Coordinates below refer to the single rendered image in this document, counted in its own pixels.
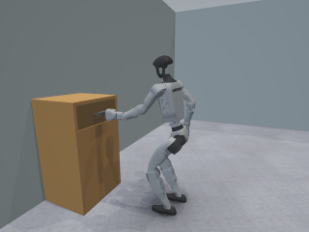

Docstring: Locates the handle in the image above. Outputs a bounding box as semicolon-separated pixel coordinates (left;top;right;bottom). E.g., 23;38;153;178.
94;110;105;116

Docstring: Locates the cabinet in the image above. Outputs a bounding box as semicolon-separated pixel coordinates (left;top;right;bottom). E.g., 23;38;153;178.
31;93;121;216

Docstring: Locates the robot left upper arm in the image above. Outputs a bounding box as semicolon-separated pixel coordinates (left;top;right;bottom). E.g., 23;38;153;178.
138;83;167;115

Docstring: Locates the left robot hand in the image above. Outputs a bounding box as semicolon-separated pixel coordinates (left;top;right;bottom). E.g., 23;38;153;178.
105;108;116;121

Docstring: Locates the robot left forearm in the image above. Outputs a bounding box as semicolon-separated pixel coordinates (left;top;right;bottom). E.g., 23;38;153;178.
114;105;143;121

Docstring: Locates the robot right upper arm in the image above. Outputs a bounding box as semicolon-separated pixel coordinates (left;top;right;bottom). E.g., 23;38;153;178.
177;80;196;109

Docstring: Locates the robot right foot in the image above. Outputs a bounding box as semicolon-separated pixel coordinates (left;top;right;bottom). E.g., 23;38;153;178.
166;192;187;203

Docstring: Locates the robot right forearm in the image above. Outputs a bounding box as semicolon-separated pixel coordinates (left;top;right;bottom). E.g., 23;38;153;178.
183;106;195;128

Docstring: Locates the robot torso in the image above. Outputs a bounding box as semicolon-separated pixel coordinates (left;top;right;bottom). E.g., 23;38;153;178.
157;80;189;146

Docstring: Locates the drawer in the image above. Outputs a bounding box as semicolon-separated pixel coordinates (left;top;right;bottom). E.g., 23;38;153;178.
75;98;116;131

